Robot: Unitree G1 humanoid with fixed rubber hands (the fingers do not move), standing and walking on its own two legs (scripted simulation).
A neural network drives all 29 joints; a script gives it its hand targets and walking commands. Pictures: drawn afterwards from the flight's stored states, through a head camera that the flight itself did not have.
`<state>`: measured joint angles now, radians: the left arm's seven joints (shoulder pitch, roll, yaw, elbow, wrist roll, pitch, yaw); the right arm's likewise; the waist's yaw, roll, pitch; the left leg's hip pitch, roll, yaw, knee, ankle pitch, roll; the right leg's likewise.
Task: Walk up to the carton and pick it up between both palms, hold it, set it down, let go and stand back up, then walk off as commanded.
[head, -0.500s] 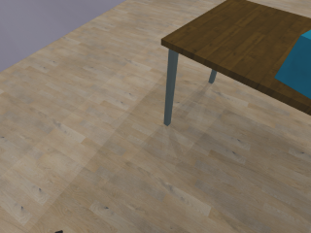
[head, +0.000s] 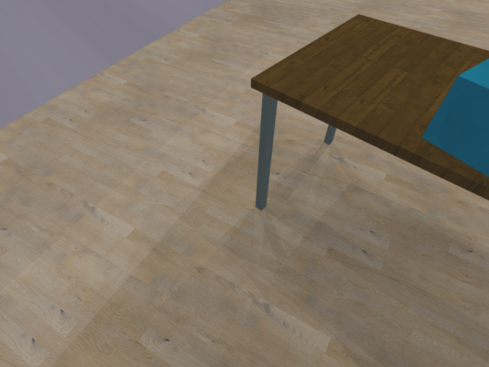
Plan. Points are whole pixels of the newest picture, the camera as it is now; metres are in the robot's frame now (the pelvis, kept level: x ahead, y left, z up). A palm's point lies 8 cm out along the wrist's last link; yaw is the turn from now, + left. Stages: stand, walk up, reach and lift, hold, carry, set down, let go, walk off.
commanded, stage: stand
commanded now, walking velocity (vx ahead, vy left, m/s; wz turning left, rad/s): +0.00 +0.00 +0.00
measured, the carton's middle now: out of the picture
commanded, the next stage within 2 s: walk up in 0.76 s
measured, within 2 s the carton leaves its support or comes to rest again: neither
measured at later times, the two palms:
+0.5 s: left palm out of the picture +0.07 +0.29 -0.12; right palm out of the picture +0.07 -0.29 -0.12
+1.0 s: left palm out of the picture +0.08 +0.29 -0.12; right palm out of the picture +0.07 -0.30 -0.12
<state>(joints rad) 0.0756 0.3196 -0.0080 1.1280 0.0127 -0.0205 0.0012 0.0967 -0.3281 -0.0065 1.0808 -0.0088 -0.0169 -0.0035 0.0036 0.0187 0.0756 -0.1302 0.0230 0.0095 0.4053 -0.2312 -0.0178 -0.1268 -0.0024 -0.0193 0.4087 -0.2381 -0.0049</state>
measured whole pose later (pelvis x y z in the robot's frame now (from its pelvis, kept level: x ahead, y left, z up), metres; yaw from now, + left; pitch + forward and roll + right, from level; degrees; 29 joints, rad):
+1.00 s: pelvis +0.00 -0.01 +0.00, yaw -4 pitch -1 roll +1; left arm 0.15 0.35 0.03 1.05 0.04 0.02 -0.05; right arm 0.12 -0.33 -0.04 1.04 -0.02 -0.03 0.00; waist 0.02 -0.01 0.06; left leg -0.14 0.04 0.08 0.39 -0.23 -0.02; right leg -0.23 0.00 0.02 0.54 -0.30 -0.02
